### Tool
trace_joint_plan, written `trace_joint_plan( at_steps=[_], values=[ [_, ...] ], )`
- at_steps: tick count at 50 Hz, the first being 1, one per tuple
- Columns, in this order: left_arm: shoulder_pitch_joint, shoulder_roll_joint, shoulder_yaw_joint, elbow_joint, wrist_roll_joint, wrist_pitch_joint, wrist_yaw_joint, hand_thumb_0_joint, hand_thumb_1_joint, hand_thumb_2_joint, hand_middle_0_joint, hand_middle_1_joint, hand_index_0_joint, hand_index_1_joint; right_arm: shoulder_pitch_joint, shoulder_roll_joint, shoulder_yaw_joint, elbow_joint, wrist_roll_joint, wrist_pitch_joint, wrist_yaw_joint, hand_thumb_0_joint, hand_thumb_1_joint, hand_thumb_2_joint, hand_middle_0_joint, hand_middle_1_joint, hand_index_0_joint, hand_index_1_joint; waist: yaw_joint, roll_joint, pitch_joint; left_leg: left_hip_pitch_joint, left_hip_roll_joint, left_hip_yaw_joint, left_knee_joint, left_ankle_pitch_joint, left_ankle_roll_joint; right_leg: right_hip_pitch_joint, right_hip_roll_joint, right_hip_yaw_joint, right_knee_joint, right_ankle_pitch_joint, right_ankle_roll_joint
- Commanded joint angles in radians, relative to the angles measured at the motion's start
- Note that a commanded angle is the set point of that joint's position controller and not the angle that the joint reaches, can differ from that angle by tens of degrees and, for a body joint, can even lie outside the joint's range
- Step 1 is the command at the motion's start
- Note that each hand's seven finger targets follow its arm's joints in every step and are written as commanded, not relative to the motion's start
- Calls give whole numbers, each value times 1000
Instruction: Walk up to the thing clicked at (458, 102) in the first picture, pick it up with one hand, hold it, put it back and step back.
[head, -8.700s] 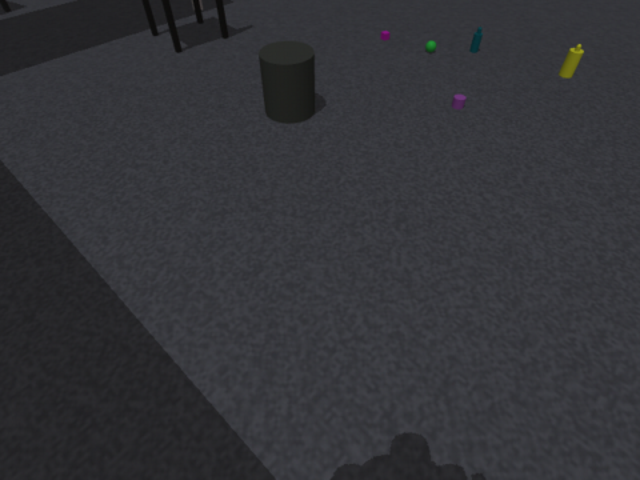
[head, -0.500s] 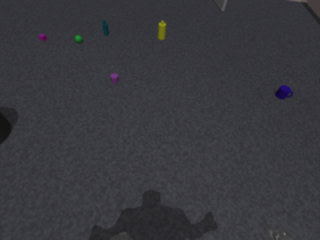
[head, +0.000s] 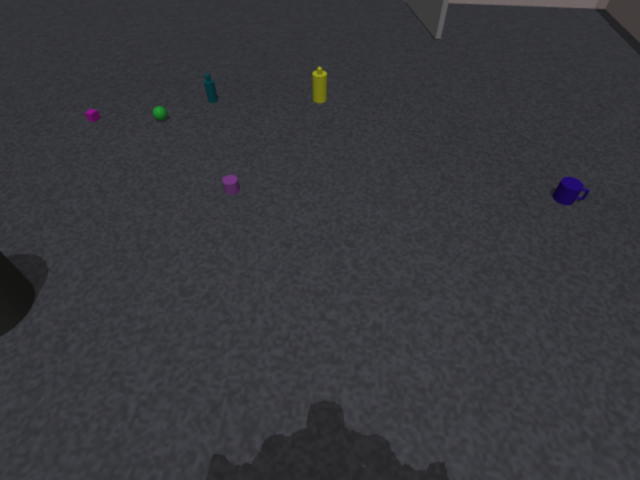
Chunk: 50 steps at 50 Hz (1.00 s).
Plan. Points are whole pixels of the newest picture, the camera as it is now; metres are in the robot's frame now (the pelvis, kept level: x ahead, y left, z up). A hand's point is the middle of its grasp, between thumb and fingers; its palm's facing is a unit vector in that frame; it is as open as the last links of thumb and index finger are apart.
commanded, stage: walk up
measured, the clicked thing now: (231, 184) +1.48 +0.41 -0.74
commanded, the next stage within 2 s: stand in 0.50 s
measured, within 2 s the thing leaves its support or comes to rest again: neither
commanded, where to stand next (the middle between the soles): +0.05 +0.00 m, yaw +4 degrees
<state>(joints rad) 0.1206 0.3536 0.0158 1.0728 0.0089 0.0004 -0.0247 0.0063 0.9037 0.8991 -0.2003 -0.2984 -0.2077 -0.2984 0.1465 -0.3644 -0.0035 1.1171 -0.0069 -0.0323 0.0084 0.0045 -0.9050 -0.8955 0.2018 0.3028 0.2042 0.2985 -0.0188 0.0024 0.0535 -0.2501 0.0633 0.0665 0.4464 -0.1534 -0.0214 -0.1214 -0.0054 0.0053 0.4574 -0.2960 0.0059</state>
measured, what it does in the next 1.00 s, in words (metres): stands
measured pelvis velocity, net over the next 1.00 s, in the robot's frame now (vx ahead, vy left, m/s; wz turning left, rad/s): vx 0.01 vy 0.02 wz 0.00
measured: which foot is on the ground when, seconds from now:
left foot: down 0.00-1.00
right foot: down 0.00-1.00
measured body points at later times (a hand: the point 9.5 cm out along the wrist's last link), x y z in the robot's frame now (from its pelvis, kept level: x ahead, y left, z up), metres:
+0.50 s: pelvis +0.01 +0.00 +0.01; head +0.03 +0.01 +0.46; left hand +0.10 +0.31 -0.13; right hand +0.10 -0.30 -0.12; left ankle +0.05 +0.13 -0.74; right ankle -0.03 -0.12 -0.74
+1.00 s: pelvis +0.01 +0.02 +0.01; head +0.02 +0.03 +0.46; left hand +0.09 +0.32 -0.13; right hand +0.09 -0.28 -0.12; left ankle +0.05 +0.14 -0.74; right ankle -0.03 -0.12 -0.74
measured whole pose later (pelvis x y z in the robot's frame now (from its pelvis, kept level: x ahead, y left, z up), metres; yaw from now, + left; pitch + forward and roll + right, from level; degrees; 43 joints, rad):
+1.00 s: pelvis +0.01 +0.02 +0.01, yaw +0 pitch -2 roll +0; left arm 0.11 0.35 0.01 1.13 0.02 -0.01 -0.01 0.01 0.90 0.90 -0.20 -0.30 -0.21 -0.30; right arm 0.07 -0.34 -0.02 1.16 -0.01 -0.01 0.01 0.00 -0.91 -0.90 0.20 0.30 0.20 0.30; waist -0.01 -0.01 0.06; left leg -0.18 0.03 0.09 0.33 -0.11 0.00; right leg -0.03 -0.03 0.02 0.30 -0.22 0.04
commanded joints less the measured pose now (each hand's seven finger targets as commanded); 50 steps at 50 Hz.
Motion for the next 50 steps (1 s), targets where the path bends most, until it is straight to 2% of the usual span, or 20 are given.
trace_joint_plan(
  at_steps=[1, 8, 11, 17, 23, 27, 28, 30, 32, 36, 37, 38, 42, 44, 45, 47, 49, 50],
  values=[
    [-31, 221, 46, -42, -8, -13, 22, 0, 900, 900, -200, -300, -200, -300, -65, -219, -39, -58, 1, -27, -20, 0, -900, -900, 200, 300, 200, 300, 22, -8, -106, 123, 93, -97, -54, 202, 51, -27, -107, 81, -115, 231, -46],
    [-75, 214, 43, -29, -8, -7, 23, 0, 900, 900, -200, -300, -200, -300, -86, -215, -42, -46, -1, -23, -26, 0, -900, -900, 200, 300, 200, 300, 15, 17, -107, 154, 94, -82, -70, 208, 48, -26, -108, 75, -136, 240, -42],
    [-92, 214, 42, -21, -6, -5, 21, 0, 900, 900, -200, -300, -200, -300, -99, -215, -41, -45, -1, -20, -26, 0, -900, -900, 200, 300, 200, 300, 11, 22, -84, 140, 93, -87, -95, 152, 42, -33, -107, 76, -155, 203, -39],
    [-93, 209, 42, -12, -5, -8, 20, 0, 900, 900, -200, -300, -200, -300, -105, -212, -39, -45, -2, -20, -26, 0, -900, -900, 200, 300, 200, 300, 10, 3, -112, 174, 92, -76, -87, 209, 42, -10, -111, 73, -171, 263, -32],
    [-92, 207, 41, -3, -1, -7, 19, 0, 900, 900, -200, -300, -200, -300, -117, -210, -41, -46, -4, -17, -24, 0, -900, -900, 200, 300, 200, 300, 9, -9, -100, 189, 90, -77, -103, 175, 42, -28, -108, 69, -191, 227, -27],
    [-89, 203, 33, -7, -5, -27, 26, 0, 900, 900, -200, -300, -200, -300, -130, -201, -41, -40, -3, -6, -16, 0, -900, -900, 200, 300, 200, 300, 6, 13, -110, 205, 100, -85, -101, 228, 31, -5, -131, 85, -197, 306, -17],
    [-88, 203, 32, -5, -2, -28, 27, 0, 900, 900, -200, -300, -200, -300, -131, -204, -43, -40, -2, -3, -16, 0, -900, -900, 200, 300, 200, 300, 7, 18, -109, 195, 101, -87, -110, 200, 33, 1, -131, 80, -206, 282, -15],
    [-82, 210, 33, -3, -1, -30, 29, 0, 900, 900, -200, -300, -200, -300, -139, -194, -43, -40, -1, -1, -14, 0, -900, -900, 200, 300, 200, 300, 6, -11, -109, 219, 100, -87, -111, 218, 30, -12, -127, 74, -199, 294, -13],
    [-80, 211, 32, 0, 0, -31, 31, 0, 900, 900, -200, -300, -200, -300, -139, -196, -44, -37, 0, 1, -12, 0, -900, -900, 200, 300, 200, 300, 4, -12, -106, 216, 100, -90, -122, 178, 34, -9, -129, 77, -214, 257, -13],
    [-73, 202, 29, -2, -2, -32, 32, 0, 900, 900, -200, -300, -200, -300, -133, -200, -46, -30, -4, 0, -11, 0, -900, -900, 200, 300, 200, 300, 7, 1, -115, 220, 102, -89, -131, 196, 35, 2, -131, 75, -211, 252, -12],
    [-69, 203, 28, -1, -1, -30, 33, 0, 900, 900, -200, -300, -200, -300, -145, -195, -46, -31, -3, 1, -11, 0, -900, -900, 200, 300, 200, 300, 9, -4, -97, 210, 101, -96, -138, 185, 32, -8, -125, 66, -211, 232, -9],
    [-68, 205, 30, 2, -1, -28, 32, 0, 900, 900, -200, -300, -200, -300, -139, -198, -47, -30, -3, 2, -11, 0, -900, -900, 200, 300, 200, 300, 8, 1, -88, 203, 96, -94, -148, 132, 33, -13, -128, 74, -222, 191, -11],
    [-49, 206, 28, 1, 1, -29, 32, 0, 900, 900, -200, -300, -200, -300, -147, -196, -50, -29, -4, 2, -9, 0, -900, -900, 200, 300, 200, 300, 12, -3, -80, 210, 96, -102, -156, 121, 34, -27, -125, 67, -222, 173, -12],
    [-56, 206, 29, 2, 2, -27, 32, 0, 900, 900, -200, -300, -200, -300, -139, -195, -50, -26, -3, 2, -8, 0, -900, -900, 200, 300, 200, 300, 8, 0, -72, 194, 94, -106, -168, 71, 34, -22, -127, 68, -224, 145, -14],
    [-54, 207, 29, -2, 2, -29, 33, 0, 900, 900, -200, -300, -200, -300, -147, -195, -51, -29, -4, 2, -7, 0, -900, -900, 200, 300, 200, 300, 12, -4, -87, 209, 97, -105, -158, 120, 37, -22, -129, 69, -219, 169, -13],
    [-45, 201, 26, 0, 2, -29, 31, 0, 900, 900, -200, -300, -200, -300, -142, -199, -53, -23, -3, 1, -7, 0, -900, -900, 200, 300, 200, 300, 13, -2, -73, 202, 95, -109, -164, 103, 35, -27, -127, 68, -224, 151, -12],
    [-50, 206, 29, -2, 4, -26, 31, 0, 900, 900, -200, -300, -200, -300, -132, -197, -54, -24, -4, 2, -8, 0, -900, -900, 200, 300, 200, 300, 6, 6, -67, 187, 90, -110, -178, 37, 35, -31, -128, 71, -226, 126, -15],
    [-47, 205, 28, -5, 4, -28, 31, 0, 900, 900, -200, -300, -200, -300, -140, -198, -54, -25, -4, 2, -6, 0, -900, -900, 200, 300, 200, 300, 10, 7, -74, 191, 91, -112, -171, 75, 37, -24, -129, 68, -224, 144, -15]
  ],
)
